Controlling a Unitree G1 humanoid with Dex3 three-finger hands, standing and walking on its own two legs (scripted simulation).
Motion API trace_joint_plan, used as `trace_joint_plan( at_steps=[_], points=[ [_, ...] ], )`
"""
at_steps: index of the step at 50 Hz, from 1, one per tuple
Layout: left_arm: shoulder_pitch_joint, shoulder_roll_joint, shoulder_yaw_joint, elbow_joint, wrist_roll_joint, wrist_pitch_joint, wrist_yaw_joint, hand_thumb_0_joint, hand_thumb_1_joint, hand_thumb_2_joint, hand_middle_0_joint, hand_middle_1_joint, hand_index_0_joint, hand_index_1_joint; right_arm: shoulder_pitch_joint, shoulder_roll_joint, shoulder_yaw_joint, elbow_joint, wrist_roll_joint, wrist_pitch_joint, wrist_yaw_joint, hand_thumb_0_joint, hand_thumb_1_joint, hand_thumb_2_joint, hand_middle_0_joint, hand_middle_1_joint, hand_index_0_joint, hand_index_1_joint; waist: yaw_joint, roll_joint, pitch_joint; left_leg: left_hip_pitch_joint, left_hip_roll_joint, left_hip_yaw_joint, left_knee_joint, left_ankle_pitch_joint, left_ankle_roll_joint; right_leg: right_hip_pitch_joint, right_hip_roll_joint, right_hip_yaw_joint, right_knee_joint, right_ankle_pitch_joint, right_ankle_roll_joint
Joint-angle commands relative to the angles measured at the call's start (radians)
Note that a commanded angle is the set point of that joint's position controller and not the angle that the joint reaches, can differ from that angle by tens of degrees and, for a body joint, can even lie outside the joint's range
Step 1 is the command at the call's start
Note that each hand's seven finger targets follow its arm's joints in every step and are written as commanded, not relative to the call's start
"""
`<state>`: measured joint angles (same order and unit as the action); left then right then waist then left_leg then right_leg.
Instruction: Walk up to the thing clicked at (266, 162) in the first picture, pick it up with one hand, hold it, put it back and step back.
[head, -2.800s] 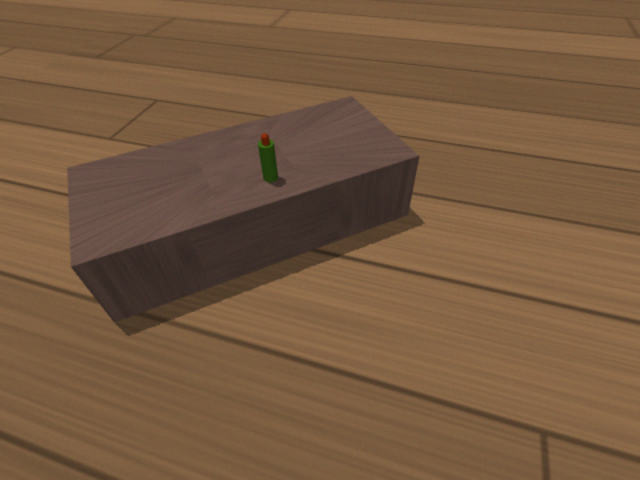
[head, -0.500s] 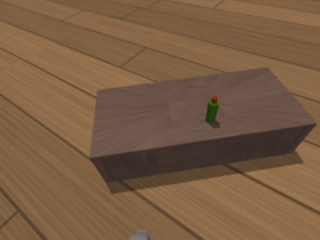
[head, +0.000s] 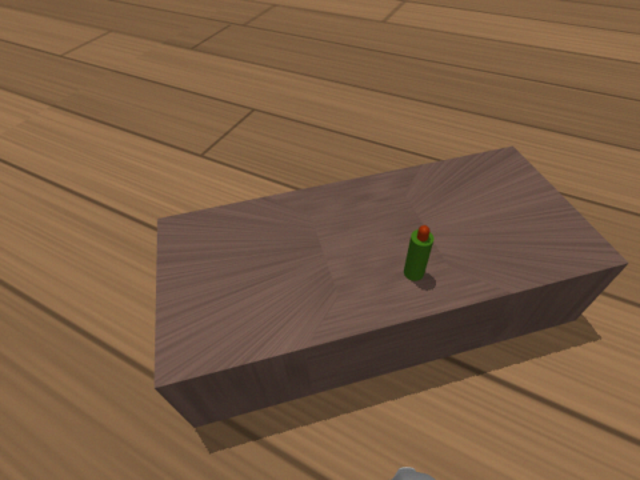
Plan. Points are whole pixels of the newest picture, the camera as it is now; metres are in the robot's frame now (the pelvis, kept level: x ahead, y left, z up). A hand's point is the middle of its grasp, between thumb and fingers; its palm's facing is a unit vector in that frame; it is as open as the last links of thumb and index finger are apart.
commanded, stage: walk up
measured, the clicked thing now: (419, 251) +0.72 -0.24 -0.34
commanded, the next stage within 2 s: stand in 1.94 s
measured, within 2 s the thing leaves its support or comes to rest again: neither
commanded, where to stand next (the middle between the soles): +0.11 -0.01 m, yaw -2 degrees
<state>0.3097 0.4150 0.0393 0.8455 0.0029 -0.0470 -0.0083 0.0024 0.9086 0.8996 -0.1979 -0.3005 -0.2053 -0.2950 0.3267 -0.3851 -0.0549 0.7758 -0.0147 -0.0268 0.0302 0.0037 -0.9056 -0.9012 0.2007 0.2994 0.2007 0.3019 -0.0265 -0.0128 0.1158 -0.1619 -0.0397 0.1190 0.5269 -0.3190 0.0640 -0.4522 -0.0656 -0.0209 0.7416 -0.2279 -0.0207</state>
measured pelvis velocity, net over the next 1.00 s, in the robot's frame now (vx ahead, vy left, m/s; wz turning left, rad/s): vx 0.04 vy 0.01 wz -0.01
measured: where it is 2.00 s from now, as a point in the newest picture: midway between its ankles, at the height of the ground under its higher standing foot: outside the picture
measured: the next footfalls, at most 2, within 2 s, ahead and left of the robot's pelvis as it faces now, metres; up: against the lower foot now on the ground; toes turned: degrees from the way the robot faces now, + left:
right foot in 0.04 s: +0.11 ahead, -0.12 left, +0.00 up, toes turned -2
left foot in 0.36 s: +0.08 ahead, +0.15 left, +0.00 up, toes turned +0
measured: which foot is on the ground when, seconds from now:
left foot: down 0.00-0.08, up 0.10-0.34, down 0.36-1.00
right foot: up 0.00-0.02, down 0.04-1.00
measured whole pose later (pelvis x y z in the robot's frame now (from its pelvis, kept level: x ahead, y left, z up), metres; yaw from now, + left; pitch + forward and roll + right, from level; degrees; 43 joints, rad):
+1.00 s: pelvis +0.04 +0.01 +0.01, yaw +0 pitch -2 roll +0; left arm 0.12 0.35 0.01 1.11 0.00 0.00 -0.03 0.00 0.91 0.90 -0.20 -0.30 -0.21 -0.30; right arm 0.08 -0.36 0.00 1.08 0.00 -0.03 0.00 0.00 -0.91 -0.90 0.20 0.30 0.20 0.30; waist 0.03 0.01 0.06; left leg -0.14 0.03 0.00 0.41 -0.23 -0.03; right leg -0.21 -0.03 -0.02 0.42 -0.18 0.01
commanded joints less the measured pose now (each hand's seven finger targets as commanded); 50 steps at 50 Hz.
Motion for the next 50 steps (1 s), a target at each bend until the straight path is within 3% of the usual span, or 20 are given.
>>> trace_joint_plan(
  at_steps=[1, 2, 3, 4, 5, 6, 9, 14, 17, 19, 20, 21, 22, 23, 25, 28, 30, 33, 38, 50],
  points=[
    [0.033, 0.134, 0.045, -0.043, 0.013, -0.025, 0.023, 0.000, 0.900, 0.900, -0.200, -0.300, -0.200, -0.300, -0.032, -0.220, -0.058, -0.078, 0.017, -0.015, -0.026, 0.000, -0.900, -0.900, 0.200, 0.300, 0.200, 0.300, 0.033, 0.063, -0.122, -0.041, 0.223, -0.129, 0.046, 0.655, 0.066, 0.219, 0.063, -0.044, -0.184, 0.129, -0.026],
    [0.064, 0.148, 0.049, -0.031, 0.017, -0.031, 0.027, 0.000, 0.900, 0.900, -0.200, -0.300, -0.200, -0.300, -0.047, -0.193, -0.044, -0.076, 0.030, -0.014, -0.027, 0.000, -0.900, -0.900, 0.200, 0.300, 0.200, 0.300, 0.067, 0.020, -0.153, -0.087, 0.195, -0.125, 0.117, 0.530, 0.044, 0.322, 0.050, -0.006, -0.250, 0.198, -0.047],
    [0.084, 0.208, 0.063, -0.030, 0.023, -0.039, 0.031, 0.000, 0.900, 0.900, -0.200, -0.300, -0.200, -0.300, -0.027, -0.145, -0.027, -0.074, 0.038, -0.015, -0.026, 0.000, -0.900, -0.900, 0.200, 0.300, 0.200, 0.300, 0.078, -0.124, -0.200, -0.163, 0.141, -0.095, 0.244, 0.299, 0.005, 0.416, -0.080, 0.154, -0.307, 0.332, -0.088],
    [0.064, 0.244, 0.073, -0.051, 0.017, -0.044, 0.034, 0.000, 0.900, 0.900, -0.200, -0.300, -0.200, -0.300, 0.033, -0.102, -0.005, -0.061, 0.033, -0.008, -0.025, 0.000, -0.900, -0.900, 0.200, 0.300, 0.200, 0.300, 0.062, -0.232, -0.251, -0.244, 0.045, -0.081, 0.373, -0.175, -0.030, 0.463, -0.288, 0.447, -0.355, 0.358, -0.172],
    [0.015, 0.258, 0.065, -0.051, 0.008, -0.037, 0.033, 0.000, 0.900, 0.900, -0.200, -0.300, -0.200, -0.300, 0.022, -0.176, -0.026, -0.033, 0.022, 0.014, -0.039, 0.000, -0.900, -0.900, 0.200, 0.300, 0.200, 0.300, 0.057, -0.157, -0.203, -0.248, 0.043, -0.137, 0.408, -0.336, -0.029, 0.375, -0.331, 0.517, -0.352, 0.258, -0.265],
    [-0.012, 0.251, 0.063, -0.054, 0.010, -0.028, 0.034, 0.000, 0.900, 0.900, -0.200, -0.300, -0.200, -0.300, 0.009, -0.191, -0.028, -0.014, 0.015, 0.018, -0.046, 0.000, -0.900, -0.900, 0.200, 0.300, 0.200, 0.300, 0.058, -0.151, -0.170, -0.260, 0.064, -0.160, 0.398, -0.352, -0.028, 0.339, -0.327, 0.524, -0.363, 0.167, -0.268],
    [-0.078, 0.205, 0.044, -0.046, 0.013, -0.021, 0.035, 0.000, 0.900, 0.900, -0.200, -0.300, -0.200, -0.300, 0.003, -0.192, -0.024, 0.052, 0.022, 0.022, -0.035, 0.000, -0.900, -0.900, 0.200, 0.300, 0.200, 0.300, 0.029, -0.132, -0.139, -0.246, 0.063, -0.162, 0.356, -0.262, -0.043, 0.278, -0.202, 0.317, -0.382, 0.079, -0.174],
    [-0.154, 0.206, 0.049, -0.038, 0.026, 0.003, 0.020, 0.000, 0.900, 0.900, -0.200, -0.300, -0.200, -0.300, 0.003, -0.177, -0.011, 0.124, 0.012, 0.006, -0.040, 0.000, -0.900, -0.900, 0.200, 0.300, 0.200, 0.300, 0.032, -0.178, -0.171, -0.145, 0.055, -0.108, 0.188, -0.127, -0.070, 0.224, -0.153, 0.204, -0.370, 0.066, -0.153],
    [-0.219, 0.196, 0.050, -0.032, 0.015, 0.035, 0.009, 0.000, 0.900, 0.900, -0.200, -0.300, -0.200, -0.300, 0.022, -0.179, -0.018, 0.173, 0.001, -0.010, -0.048, 0.000, -0.900, -0.900, 0.200, 0.300, 0.200, 0.300, 0.011, -0.151, -0.143, -0.016, 0.030, -0.061, 0.013, 0.075, -0.069, 0.101, -0.115, 0.149, -0.317, -0.103, -0.116],
    [-0.221, 0.151, 0.033, -0.024, 0.005, 0.053, 0.001, 0.000, 0.900, 0.900, -0.200, -0.300, -0.200, -0.300, -0.014, -0.216, -0.027, 0.174, -0.018, -0.019, -0.054, 0.000, -0.900, -0.900, 0.200, 0.300, 0.200, 0.300, 0.013, -0.044, -0.094, -0.006, 0.103, -0.185, -0.081, 0.055, -0.039, -0.011, -0.086, 0.143, -0.299, -0.284, -0.060],
    [-0.202, 0.126, 0.027, -0.012, 0.000, 0.063, -0.005, 0.000, 0.900, 0.900, -0.200, -0.300, -0.200, -0.300, -0.073, -0.254, -0.030, 0.158, -0.025, -0.029, -0.056, 0.000, -0.900, -0.900, 0.200, 0.300, 0.200, 0.300, 0.037, 0.052, -0.061, -0.080, 0.214, -0.379, -0.197, -0.163, -0.001, -0.030, -0.030, 0.126, -0.231, -0.321, -0.025],
    [-0.202, 0.155, 0.039, 0.018, 0.002, 0.069, -0.006, 0.000, 0.900, 0.900, -0.200, -0.300, -0.200, -0.300, -0.147, -0.301, -0.034, 0.145, -0.014, -0.033, -0.056, 0.000, -0.900, -0.900, 0.200, 0.300, 0.200, 0.300, 0.046, 0.133, -0.021, -0.258, 0.321, -0.503, -0.295, -0.357, 0.075, 0.098, 0.031, 0.052, -0.081, -0.244, -0.005],
    [-0.194, 0.183, 0.058, 0.046, 0.008, 0.072, -0.007, 0.000, 0.900, 0.900, -0.200, -0.300, -0.200, -0.300, -0.197, -0.306, -0.038, 0.138, -0.014, -0.029, -0.055, 0.000, -0.900, -0.900, 0.200, 0.300, 0.200, 0.300, 0.058, 0.125, 0.024, -0.373, 0.347, -0.500, -0.305, -0.382, 0.114, 0.190, 0.023, 0.065, 0.015, -0.197, -0.006],
    [-0.169, 0.171, 0.057, 0.057, 0.006, 0.068, -0.012, 0.000, 0.900, 0.900, -0.200, -0.300, -0.200, -0.300, -0.220, -0.281, -0.026, 0.136, -0.018, -0.034, -0.055, 0.000, -0.900, -0.900, 0.200, 0.300, 0.200, 0.300, 0.076, 0.110, 0.029, -0.362, 0.315, -0.431, -0.273, -0.300, 0.103, 0.200, 0.017, 0.076, -0.024, -0.165, -0.011],
    [-0.162, 0.152, 0.051, 0.075, 0.000, 0.061, -0.018, 0.000, 0.900, 0.900, -0.200, -0.300, -0.200, -0.300, -0.227, -0.255, -0.016, 0.144, -0.013, -0.042, -0.054, 0.000, -0.900, -0.900, 0.200, 0.300, 0.200, 0.300, 0.082, 0.168, -0.009, -0.265, 0.246, -0.320, -0.208, -0.088, 0.046, 0.204, 0.024, 0.050, -0.136, -0.098, -0.021],
    [-0.176, 0.152, 0.042, 0.101, 0.006, 0.048, -0.012, 0.000, 0.900, 0.900, -0.200, -0.300, -0.200, -0.300, -0.199, -0.237, -0.008, 0.160, -0.002, -0.042, -0.048, 0.000, -0.900, -0.900, 0.200, 0.300, 0.200, 0.300, 0.061, 0.155, -0.122, -0.146, 0.203, -0.247, -0.100, 0.149, 0.002, 0.287, 0.008, 0.068, -0.254, 0.079, -0.027],
    [-0.227, 0.159, 0.032, 0.103, 0.005, 0.047, -0.014, 0.000, 0.900, 0.900, -0.200, -0.300, -0.200, -0.300, -0.173, -0.223, -0.002, 0.172, 0.002, -0.035, -0.051, 0.000, -0.900, -0.900, 0.200, 0.300, 0.200, 0.300, 0.034, 0.133, -0.145, -0.146, 0.176, -0.240, -0.139, 0.032, -0.016, 0.282, -0.011, 0.106, -0.253, 0.067, -0.031],
    [-0.215, 0.153, 0.017, 0.133, -0.004, 0.053, -0.021, 0.000, 0.900, 0.900, -0.200, -0.300, -0.200, -0.300, -0.230, -0.231, 0.000, 0.184, 0.002, -0.030, -0.051, 0.000, -0.900, -0.900, 0.200, 0.300, 0.200, 0.300, 0.051, 0.114, -0.116, -0.123, 0.181, -0.246, -0.193, -0.115, -0.019, 0.253, -0.015, 0.105, -0.299, -0.053, -0.022],
    [-0.238, 0.182, 0.014, 0.169, 0.002, 0.038, -0.018, 0.000, 0.900, 0.900, -0.200, -0.300, -0.200, -0.300, -0.215, -0.207, 0.011, 0.214, 0.011, -0.027, -0.047, 0.000, -0.900, -0.900, 0.200, 0.300, 0.200, 0.300, 0.027, -0.020, -0.103, -0.039, 0.138, -0.193, -0.135, 0.031, -0.031, 0.206, -0.070, 0.179, -0.408, -0.019, -0.036],
    [-0.231, 0.148, 0.014, 0.217, -0.003, 0.033, -0.005, 0.000, 0.900, 0.900, -0.200, -0.300, -0.200, -0.300, -0.266, -0.206, 0.009, 0.264, 0.012, -0.028, -0.049, 0.000, -0.900, -0.900, 0.200, 0.300, 0.200, 0.300, 0.035, -0.014, -0.186, 0.047, 0.172, -0.185, -0.192, 0.294, -0.037, 0.320, -0.065, 0.105, -0.396, 0.245, -0.008]
  ],
)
